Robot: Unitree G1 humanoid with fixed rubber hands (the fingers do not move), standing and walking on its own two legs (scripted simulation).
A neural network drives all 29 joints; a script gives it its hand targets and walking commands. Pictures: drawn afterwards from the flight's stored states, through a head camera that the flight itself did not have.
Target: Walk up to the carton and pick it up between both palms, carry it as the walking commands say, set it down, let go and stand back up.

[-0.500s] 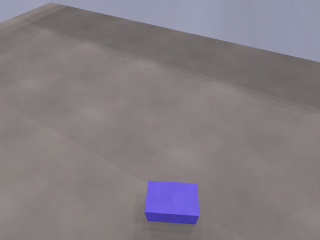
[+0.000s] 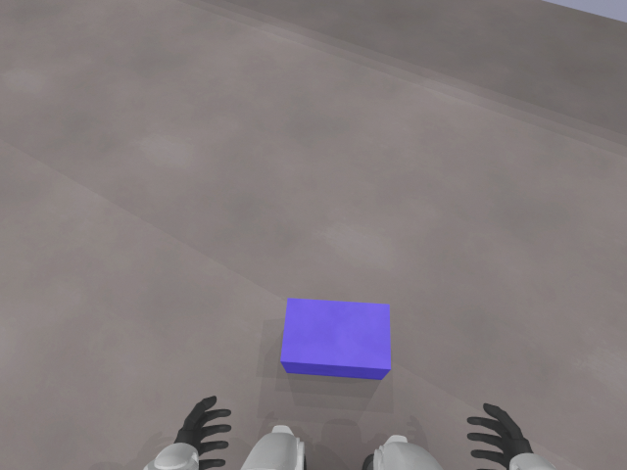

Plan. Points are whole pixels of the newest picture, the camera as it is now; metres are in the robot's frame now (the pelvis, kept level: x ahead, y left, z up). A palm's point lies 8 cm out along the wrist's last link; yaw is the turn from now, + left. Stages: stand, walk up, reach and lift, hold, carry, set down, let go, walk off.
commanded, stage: reach and lift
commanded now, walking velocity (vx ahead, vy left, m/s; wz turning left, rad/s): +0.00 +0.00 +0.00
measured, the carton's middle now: (335, 340) +0.42 +0.00 -0.64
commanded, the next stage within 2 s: none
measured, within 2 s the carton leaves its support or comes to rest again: neither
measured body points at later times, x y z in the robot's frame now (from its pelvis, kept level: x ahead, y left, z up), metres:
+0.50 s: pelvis -0.06 +0.01 -0.05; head +0.10 +0.02 +0.37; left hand +0.24 +0.22 -0.16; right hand +0.25 -0.22 -0.15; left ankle +0.01 +0.11 -0.70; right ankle -0.01 -0.10 -0.70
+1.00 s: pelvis -0.07 +0.01 -0.08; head +0.21 +0.01 +0.28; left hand +0.39 +0.23 -0.19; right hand +0.41 -0.24 -0.18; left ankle +0.01 +0.11 -0.70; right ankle -0.01 -0.10 -0.70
